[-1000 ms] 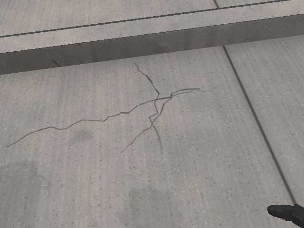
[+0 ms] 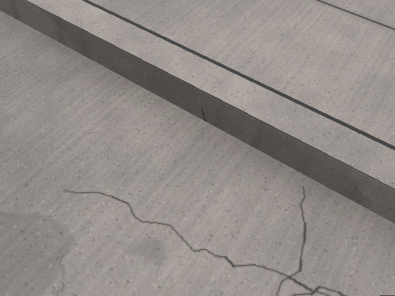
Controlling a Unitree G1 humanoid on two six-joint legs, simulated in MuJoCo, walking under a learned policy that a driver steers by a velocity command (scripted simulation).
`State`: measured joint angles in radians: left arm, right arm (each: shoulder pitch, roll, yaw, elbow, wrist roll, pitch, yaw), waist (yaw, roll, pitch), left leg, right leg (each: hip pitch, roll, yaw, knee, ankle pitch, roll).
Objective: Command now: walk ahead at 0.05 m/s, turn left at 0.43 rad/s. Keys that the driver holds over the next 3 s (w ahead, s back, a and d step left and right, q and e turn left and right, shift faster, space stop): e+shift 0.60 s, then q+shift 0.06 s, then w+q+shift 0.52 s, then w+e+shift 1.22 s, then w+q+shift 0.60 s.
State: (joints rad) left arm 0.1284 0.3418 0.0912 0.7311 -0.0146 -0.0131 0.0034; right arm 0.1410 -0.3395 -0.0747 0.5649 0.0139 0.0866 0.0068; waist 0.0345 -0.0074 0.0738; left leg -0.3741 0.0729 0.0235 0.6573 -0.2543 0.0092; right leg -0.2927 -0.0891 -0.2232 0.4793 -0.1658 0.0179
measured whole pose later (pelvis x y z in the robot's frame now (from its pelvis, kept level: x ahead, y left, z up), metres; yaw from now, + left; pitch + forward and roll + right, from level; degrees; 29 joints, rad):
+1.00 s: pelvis +0.09 -0.04 +0.02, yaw -17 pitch +2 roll +0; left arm 0.29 0.27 0.05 0.74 0.01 -0.08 0.01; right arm 0.29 -0.30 -0.09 0.77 0.03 -0.03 0.02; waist 0.00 -0.01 -0.07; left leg -0.73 0.07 -0.06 0.99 -0.06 -0.04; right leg 0.01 -0.01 -0.10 0.21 -0.26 -0.02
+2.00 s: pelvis +0.88 -0.01 +0.01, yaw -33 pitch +1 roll +1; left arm 0.41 0.20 0.05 0.75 -0.04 -0.05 0.02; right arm -0.06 -0.18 0.02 0.47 0.00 -0.11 -0.02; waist 0.10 0.01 0.01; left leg -0.62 0.03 -0.21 0.75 -0.15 -0.08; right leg -0.18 0.19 0.22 0.50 -0.30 -0.13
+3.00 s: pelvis +1.44 -0.57 +0.15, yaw -44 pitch +1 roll +1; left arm 0.23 0.26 0.00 0.69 0.00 -0.15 -0.01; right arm 0.34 -0.32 -0.07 0.72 0.01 -0.05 0.05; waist -0.02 0.02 0.02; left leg -0.44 -0.19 0.05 0.64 -0.21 0.18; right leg -0.31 0.00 0.11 1.43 -0.33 -0.04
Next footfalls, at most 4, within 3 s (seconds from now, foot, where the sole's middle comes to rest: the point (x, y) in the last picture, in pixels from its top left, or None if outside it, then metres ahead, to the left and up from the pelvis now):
0.46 right None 0.01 -0.13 -0.77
1.24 left None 0.44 0.11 -0.77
1.70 right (214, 193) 0.84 -0.05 -0.77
2.08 left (179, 135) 1.12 0.10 -0.77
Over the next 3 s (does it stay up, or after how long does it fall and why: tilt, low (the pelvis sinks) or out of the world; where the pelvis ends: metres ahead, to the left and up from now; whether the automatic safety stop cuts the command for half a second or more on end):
stays up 1.44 -0.57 0.15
